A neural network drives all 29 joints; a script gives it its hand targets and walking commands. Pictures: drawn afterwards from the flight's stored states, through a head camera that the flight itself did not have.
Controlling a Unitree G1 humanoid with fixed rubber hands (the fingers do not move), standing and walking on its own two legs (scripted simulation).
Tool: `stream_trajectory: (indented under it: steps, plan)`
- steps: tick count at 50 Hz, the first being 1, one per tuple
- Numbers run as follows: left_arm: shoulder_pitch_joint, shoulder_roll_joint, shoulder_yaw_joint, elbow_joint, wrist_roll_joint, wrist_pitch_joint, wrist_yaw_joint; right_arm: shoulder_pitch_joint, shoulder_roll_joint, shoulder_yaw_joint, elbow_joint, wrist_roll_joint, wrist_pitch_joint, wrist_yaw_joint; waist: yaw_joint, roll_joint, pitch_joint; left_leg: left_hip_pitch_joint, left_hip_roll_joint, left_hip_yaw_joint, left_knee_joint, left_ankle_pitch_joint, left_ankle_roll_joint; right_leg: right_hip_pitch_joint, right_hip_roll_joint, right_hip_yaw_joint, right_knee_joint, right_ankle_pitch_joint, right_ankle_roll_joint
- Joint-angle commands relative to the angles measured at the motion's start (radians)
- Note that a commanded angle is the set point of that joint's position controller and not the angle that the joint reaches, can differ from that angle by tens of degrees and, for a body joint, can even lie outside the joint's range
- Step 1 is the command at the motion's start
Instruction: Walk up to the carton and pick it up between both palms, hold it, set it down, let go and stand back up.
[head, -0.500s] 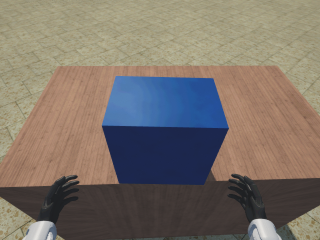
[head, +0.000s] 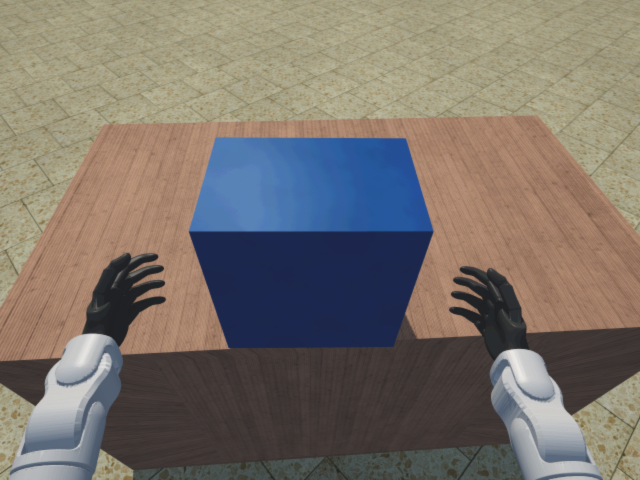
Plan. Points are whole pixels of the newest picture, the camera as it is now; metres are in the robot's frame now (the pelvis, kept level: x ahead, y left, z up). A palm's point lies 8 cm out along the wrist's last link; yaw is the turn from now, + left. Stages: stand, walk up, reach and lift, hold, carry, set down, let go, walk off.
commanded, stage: reach and lift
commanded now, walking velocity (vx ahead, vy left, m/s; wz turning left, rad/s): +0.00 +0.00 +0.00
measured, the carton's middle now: (311, 250) +0.41 +0.03 +0.05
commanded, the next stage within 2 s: none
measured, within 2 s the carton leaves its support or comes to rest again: neither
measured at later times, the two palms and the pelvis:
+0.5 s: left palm (103, 241) +0.34 +0.27 +0.14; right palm (509, 260) +0.35 -0.21 +0.12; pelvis +0.00 +0.00 +0.00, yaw +0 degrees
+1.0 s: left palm (95, 173) +0.39 +0.27 +0.20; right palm (514, 190) +0.40 -0.21 +0.18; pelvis -0.01 +0.00 +0.00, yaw +0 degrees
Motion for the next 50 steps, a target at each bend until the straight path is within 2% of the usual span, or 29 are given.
stream_trajectory:
  steps: [1, 7, 14, 18, 22, 27, 31, 38, 50]
  plan:
    - [-0.313, 0.163, 0.111, -0.091, 0.010, 0.063, -0.021, -0.302, -0.134, -0.049, -0.141, 0.016, 0.050, -0.010, 0.006, -0.029, -0.221, 0.041, -0.024, -0.009, -0.033, 0.183, 0.007, 0.033, -0.007, 0.050, -0.065, 0.052, -0.007]
    - [-0.448, 0.196, 0.118, -0.147, -0.003, 0.133, -0.012, -0.441, -0.175, -0.072, -0.164, 0.046, 0.109, -0.006, -0.011, 0.002, -0.288, 0.036, -0.024, -0.008, -0.020, 0.204, -0.002, 0.026, 0.004, 0.044, -0.052, 0.072, -0.011]
    - [-0.549, 0.228, 0.150, -0.208, 0.014, 0.229, 0.001, -0.557, -0.238, -0.086, -0.148, 0.084, 0.152, -0.008, -0.025, 0.048, -0.397, 0.083, -0.024, -0.012, 0.028, 0.351, -0.024, 0.045, 0.023, 0.032, -0.023, 0.206, -0.012]
    - [-0.585, 0.233, 0.179, -0.210, 0.034, 0.298, -0.001, -0.608, -0.272, -0.066, -0.112, 0.120, 0.193, -0.011, -0.029, 0.046, -0.424, 0.101, -0.025, -0.016, 0.043, 0.415, -0.029, 0.072, 0.029, 0.027, -0.014, 0.286, -0.007]
    - [-0.634, 0.240, 0.192, -0.193, 0.041, 0.357, -0.006, -0.678, -0.303, -0.057, -0.095, 0.148, 0.229, -0.011, -0.039, 0.021, -0.434, 0.101, -0.027, -0.018, 0.045, 0.418, -0.024, 0.081, 0.031, 0.024, -0.009, 0.329, 0.000]
    - [-0.731, 0.262, 0.188, -0.147, 0.033, 0.396, -0.007, -0.788, -0.327, -0.064, -0.078, 0.161, 0.260, -0.007, -0.048, -0.003, -0.446, 0.077, -0.029, -0.020, 0.039, 0.369, -0.012, 0.071, 0.028, 0.022, -0.004, 0.339, 0.006]
    - [-0.826, 0.288, 0.179, -0.102, 0.029, 0.408, -0.002, -0.877, -0.338, -0.067, -0.034, 0.170, 0.279, 0.002, -0.045, 0.009, -0.461, 0.055, -0.028, -0.022, 0.035, 0.334, -0.007, 0.060, 0.024, 0.022, -0.001, 0.324, 0.003]
    - [-0.984, 0.330, 0.157, -0.006, 0.030, 0.414, 0.010, -1.031, -0.364, -0.054, 0.095, 0.194, 0.296, 0.018, -0.038, 0.041, -0.522, 0.043, -0.024, -0.025, 0.039, 0.315, -0.004, 0.048, 0.022, 0.019, 0.006, 0.315, -0.002]
    - [-1.231, 0.372, 0.069, 0.218, -0.011, 0.393, 0.011, -1.298, -0.397, -0.044, 0.306, 0.191, 0.295, 0.031, -0.051, 0.019, -0.612, 0.004, -0.023, -0.032, 0.046, 0.280, 0.016, 0.030, 0.021, 0.002, 0.017, 0.321, 0.004]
